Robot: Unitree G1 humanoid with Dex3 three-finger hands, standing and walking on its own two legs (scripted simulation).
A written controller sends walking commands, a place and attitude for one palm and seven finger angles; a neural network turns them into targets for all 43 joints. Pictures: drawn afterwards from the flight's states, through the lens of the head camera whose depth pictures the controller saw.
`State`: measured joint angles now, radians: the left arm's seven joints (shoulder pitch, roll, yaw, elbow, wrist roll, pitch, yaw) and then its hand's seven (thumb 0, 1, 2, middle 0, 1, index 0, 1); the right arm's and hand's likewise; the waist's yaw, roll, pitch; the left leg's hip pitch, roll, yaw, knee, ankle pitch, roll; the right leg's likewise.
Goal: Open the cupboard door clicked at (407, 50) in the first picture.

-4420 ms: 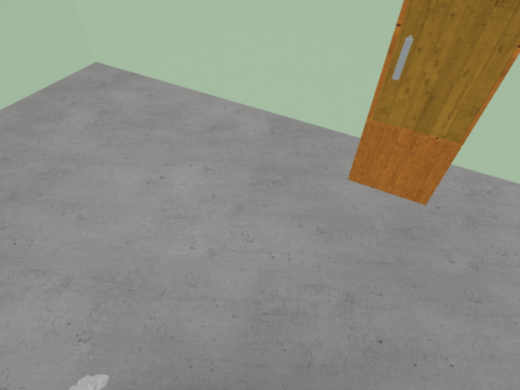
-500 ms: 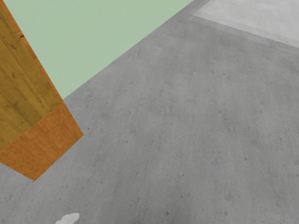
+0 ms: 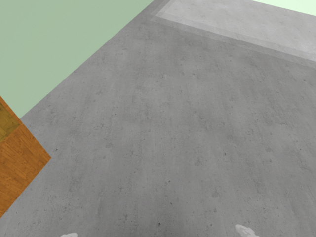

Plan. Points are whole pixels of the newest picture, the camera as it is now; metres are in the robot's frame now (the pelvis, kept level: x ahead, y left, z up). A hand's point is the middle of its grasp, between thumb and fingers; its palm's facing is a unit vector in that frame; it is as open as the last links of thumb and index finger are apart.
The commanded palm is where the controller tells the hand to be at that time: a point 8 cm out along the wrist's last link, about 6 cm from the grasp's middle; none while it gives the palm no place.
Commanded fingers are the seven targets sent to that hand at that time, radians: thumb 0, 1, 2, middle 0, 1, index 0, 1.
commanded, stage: walk to a spot facing it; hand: left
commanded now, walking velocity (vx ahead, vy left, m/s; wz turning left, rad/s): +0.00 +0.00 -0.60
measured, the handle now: out of the picture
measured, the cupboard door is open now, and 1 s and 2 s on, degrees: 0 0 0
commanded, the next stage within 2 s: turn to face it in 0.78 s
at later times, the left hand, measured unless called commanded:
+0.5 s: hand (113, 227) +0.16 +0.13 -0.15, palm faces -0.33 -0.91 -0.26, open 7.4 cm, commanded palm none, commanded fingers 0.00 0.90 0.90 -0.20 -0.30 -0.20 -0.30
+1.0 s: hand out of the picture +0.13 +0.10 -0.18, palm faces -0.35 -0.93 -0.14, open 7.4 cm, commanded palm none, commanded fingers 0.00 0.90 0.90 -0.20 -0.30 -0.20 -0.30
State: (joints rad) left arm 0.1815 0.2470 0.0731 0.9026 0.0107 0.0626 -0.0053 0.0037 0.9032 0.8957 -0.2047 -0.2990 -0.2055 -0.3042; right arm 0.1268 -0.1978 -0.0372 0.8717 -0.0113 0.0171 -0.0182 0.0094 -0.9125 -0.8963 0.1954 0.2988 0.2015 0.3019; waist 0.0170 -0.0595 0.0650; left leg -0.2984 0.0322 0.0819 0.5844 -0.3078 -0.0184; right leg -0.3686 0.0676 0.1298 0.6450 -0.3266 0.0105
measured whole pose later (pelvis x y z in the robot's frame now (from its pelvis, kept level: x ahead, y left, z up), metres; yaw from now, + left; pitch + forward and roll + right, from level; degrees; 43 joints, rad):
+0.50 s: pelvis -0.01 -0.03 -0.01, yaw -19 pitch +0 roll +0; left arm 0.15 0.22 0.07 0.90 0.02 0.03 -0.03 0.00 0.91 0.90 -0.20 -0.30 -0.20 -0.30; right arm 0.29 -0.24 -0.07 0.96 -0.03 0.04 0.00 0.01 -0.91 -0.90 0.20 0.30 0.20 0.30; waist -0.03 0.06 0.07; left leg -0.30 0.22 0.28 0.80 -0.50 -0.05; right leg -0.28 -0.02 -0.11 0.64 -0.34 -0.02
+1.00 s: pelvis +0.13 -0.07 -0.01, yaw -25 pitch -1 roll -2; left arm 0.42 0.14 0.02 1.12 0.02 -0.04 0.02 0.00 0.90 0.90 -0.20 -0.30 -0.20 -0.30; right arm 0.15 -0.18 -0.03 0.98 -0.02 -0.02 0.02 0.01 -0.91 -0.90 0.19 0.30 0.20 0.30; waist 0.02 -0.01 0.05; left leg -0.41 0.05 0.11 0.62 -0.16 0.02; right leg 0.03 0.03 -0.01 0.47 -0.46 0.00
